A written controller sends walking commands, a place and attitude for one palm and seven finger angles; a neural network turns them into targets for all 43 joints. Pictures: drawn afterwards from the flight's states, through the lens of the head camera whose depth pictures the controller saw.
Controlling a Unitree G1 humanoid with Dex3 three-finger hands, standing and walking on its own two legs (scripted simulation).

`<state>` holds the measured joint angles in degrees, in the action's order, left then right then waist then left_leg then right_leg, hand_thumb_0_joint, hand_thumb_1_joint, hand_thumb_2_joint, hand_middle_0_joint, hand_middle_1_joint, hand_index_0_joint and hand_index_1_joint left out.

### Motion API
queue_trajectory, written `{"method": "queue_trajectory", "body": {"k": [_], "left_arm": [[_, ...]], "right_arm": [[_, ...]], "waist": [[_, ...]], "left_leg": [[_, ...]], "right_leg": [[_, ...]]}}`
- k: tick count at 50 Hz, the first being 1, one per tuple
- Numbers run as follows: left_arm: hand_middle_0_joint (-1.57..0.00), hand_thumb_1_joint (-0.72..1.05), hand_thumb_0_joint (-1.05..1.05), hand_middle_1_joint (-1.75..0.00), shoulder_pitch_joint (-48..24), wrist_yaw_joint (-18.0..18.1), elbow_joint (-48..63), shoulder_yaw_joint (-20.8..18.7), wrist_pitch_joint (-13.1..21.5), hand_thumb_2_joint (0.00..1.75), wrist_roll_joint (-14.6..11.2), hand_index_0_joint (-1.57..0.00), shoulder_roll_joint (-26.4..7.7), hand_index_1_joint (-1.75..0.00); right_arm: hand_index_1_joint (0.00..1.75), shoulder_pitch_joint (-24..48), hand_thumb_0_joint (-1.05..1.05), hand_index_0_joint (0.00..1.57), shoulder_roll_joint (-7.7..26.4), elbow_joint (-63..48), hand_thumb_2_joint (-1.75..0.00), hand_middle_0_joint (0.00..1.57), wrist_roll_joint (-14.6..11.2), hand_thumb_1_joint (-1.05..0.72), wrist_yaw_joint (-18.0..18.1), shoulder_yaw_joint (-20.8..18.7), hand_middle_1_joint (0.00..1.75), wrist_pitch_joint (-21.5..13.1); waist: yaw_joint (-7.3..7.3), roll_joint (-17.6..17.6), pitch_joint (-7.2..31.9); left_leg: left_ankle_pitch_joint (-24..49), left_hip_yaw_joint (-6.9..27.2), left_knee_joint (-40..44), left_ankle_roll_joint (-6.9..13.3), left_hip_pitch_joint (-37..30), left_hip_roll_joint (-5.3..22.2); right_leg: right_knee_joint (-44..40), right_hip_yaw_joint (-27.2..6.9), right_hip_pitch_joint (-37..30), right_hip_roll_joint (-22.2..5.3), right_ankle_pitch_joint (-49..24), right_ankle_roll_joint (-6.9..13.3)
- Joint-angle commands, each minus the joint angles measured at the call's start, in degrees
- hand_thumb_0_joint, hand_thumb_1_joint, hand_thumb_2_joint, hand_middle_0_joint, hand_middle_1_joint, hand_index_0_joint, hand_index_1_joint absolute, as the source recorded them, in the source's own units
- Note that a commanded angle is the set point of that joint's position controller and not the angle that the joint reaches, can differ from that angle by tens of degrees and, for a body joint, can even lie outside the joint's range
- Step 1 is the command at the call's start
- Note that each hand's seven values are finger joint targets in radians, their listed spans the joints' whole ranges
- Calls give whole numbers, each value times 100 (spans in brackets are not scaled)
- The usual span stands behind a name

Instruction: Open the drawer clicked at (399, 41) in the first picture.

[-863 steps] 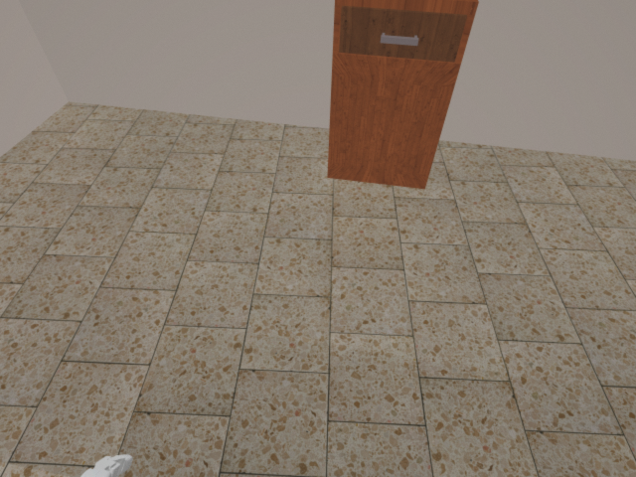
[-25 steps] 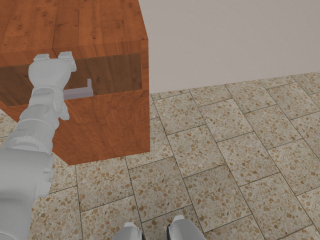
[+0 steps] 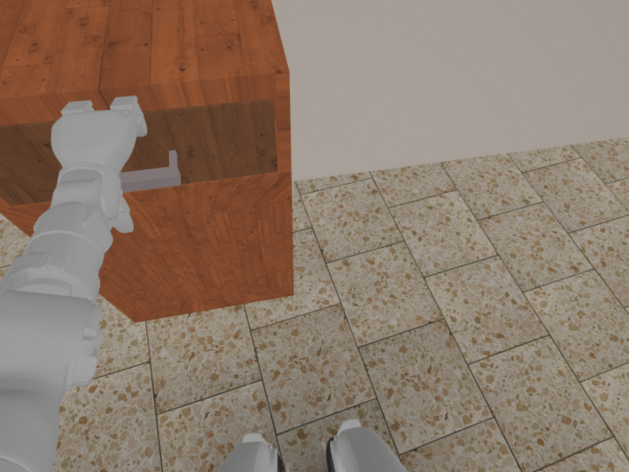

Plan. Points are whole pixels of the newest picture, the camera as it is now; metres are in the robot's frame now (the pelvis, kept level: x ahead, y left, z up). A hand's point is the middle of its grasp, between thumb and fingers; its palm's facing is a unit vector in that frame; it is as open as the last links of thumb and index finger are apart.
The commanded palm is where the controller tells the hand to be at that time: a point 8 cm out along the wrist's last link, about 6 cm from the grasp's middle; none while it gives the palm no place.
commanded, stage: move the hooked fingers above the handle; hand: left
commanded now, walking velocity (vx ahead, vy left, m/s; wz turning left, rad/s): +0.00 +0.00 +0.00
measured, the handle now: (132, 171) +0.56 +0.22 -0.01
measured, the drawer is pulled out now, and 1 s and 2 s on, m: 0.00 0.00 0.00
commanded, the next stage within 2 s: lower the fingers behind the handle in 1.30 s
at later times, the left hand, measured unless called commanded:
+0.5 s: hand (115, 166) +0.52 +0.22 +0.05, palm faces +0.01 +0.00 -1.00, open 13.5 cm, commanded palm +0.52 +0.26 +0.08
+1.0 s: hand (115, 167) +0.52 +0.22 +0.05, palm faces +0.01 +0.00 -1.00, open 13.6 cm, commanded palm +0.52 +0.26 +0.08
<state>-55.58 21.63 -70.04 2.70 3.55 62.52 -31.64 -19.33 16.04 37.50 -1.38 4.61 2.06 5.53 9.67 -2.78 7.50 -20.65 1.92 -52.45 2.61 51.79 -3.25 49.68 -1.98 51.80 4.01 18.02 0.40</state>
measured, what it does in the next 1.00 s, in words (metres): stands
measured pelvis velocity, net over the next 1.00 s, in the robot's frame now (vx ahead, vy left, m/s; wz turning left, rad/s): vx -0.01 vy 0.00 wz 0.00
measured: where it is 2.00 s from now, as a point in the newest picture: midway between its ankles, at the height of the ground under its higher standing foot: outside the picture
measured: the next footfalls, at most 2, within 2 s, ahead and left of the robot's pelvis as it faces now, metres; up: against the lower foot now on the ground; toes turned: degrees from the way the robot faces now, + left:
none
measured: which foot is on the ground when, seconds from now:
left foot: down 0.00-1.00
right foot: down 0.00-1.00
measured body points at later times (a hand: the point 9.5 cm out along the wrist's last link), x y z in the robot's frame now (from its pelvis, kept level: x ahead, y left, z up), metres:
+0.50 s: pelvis +0.00 +0.00 +0.00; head +0.10 +0.00 +0.43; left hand +0.51 +0.22 +0.11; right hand +0.01 -0.27 -0.12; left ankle +0.04 +0.09 -0.68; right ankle +0.05 -0.11 -0.68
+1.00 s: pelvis -0.01 +0.00 +0.00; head +0.10 +0.00 +0.43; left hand +0.51 +0.22 +0.11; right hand +0.01 -0.27 -0.12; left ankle +0.04 +0.09 -0.68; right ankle +0.05 -0.11 -0.68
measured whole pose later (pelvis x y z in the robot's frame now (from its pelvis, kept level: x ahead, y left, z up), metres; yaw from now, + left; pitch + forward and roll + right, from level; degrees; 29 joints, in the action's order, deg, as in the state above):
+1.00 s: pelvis -0.01 +0.00 +0.00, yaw +0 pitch +20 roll -2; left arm -57.2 21.1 -71.1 3.6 3.3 62.1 -32.4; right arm -19.5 16.2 37.2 -1.6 5.3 2.8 5.1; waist 10.4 -2.7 7.5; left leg -20.6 1.9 -53.6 2.7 53.3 -3.3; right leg 50.7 -1.7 53.2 3.9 17.9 0.2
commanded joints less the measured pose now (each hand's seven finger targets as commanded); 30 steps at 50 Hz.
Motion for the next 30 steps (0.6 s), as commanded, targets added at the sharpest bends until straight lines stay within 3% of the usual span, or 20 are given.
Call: {"method": "queue_trajectory", "body": {"k": [1, 3, 6, 8, 11, 15, 16, 24, 30], "left_arm": [[-30, -50, 0, -120, -2473, 19, 469, -476, -484, 30, -97, -30, -2296, -120], [-30, -50, 0, -120, -2437, 10, 492, -585, -461, 30, -74, -30, -2474, -120], [-30, -50, 0, -120, -2487, 9, 456, -525, -477, 30, -88, -30, -2381, -120], [-30, -50, 0, -120, -2376, 4, 436, -627, -461, 30, -101, -30, -2516, -120], [-30, -50, 0, -120, -2424, -2, 385, -477, -483, 30, -93, -30, -2339, -120], [-30, -50, 0, -120, -2377, -16, 381, -577, -459, 30, -102, -30, -2543, -120], [-30, -50, 0, -120, -2414, -28, 334, -436, -473, 30, -114, -30, -2363, -120], [-30, -50, 0, -120, -2456, -10, 395, -559, -456, 30, -102, -30, -2482, -120], [-30, -50, 0, -120, -2481, 9, 314, -467, -494, 30, -96, -30, -2323, -120]], "right_arm": [[30, -701, 0, 20, 963, -326, -90, 20, 44, -90, 114, -375, 30, -114], [30, -707, 0, 20, 979, -336, -90, 20, 45, -90, 119, -367, 30, -103], [30, -710, 0, 20, 973, -314, -90, 20, 47, -90, 111, -369, 30, -122], [30, -696, 0, 20, 986, -330, -90, 20, 43, -90, 114, -359, 30, -107], [30, -703, 0, 20, 975, -327, -90, 20, 41, -90, 111, -362, 30, -125], [30, -694, 0, 20, 997, -350, -90, 20, 26, -90, 131, -333, 30, -119], [30, -684, 0, 20, 978, -364, -90, 20, 22, -90, 133, -341, 30, -128], [30, -719, 0, 20, 996, -338, -90, 20, 42, -90, 126, -339, 30, -120], [30, -737, 0, 20, 989, -337, -90, 20, 40, -90, 113, -345, 30, -138]], "waist": [[45, 241, 1790], [-9, 240, 1945], [41, 265, 1797], [-23, 305, 1894], [35, 217, 1774], [-9, 361, 1780], [53, 295, 1719], [13, 215, 1840], [57, 294, 1798]], "left_leg": [[-567, -138, 829, 122, -607, 66], [-479, -142, 792, 124, -578, 55], [-594, -138, 809, 125, -538, 67], [-558, -162, 779, 131, -473, 47], [-644, -154, 796, 120, -471, 52], [-729, -148, 776, 123, -356, 39], [-800, -171, 779, 124, -346, 32], [-649, -128, 765, 116, -458, 57], [-734, -106, 771, 116, -461, 54]], "right_leg": [[-981, 87, -1334, -157, 713, 47], [-947, 58, -1457, -167, 641, 44], [-971, 73, -1359, -164, 735, 40], [-977, 30, -1487, -177, 719, 31], [-971, 63, -1334, -167, 785, 40], [-972, 39, -1402, -178, 893, 34], [-997, 34, -1332, -177, 948, 30], [-910, 83, -1304, -169, 793, 45], [-909, 111, -1217, -159, 858, 41]]}}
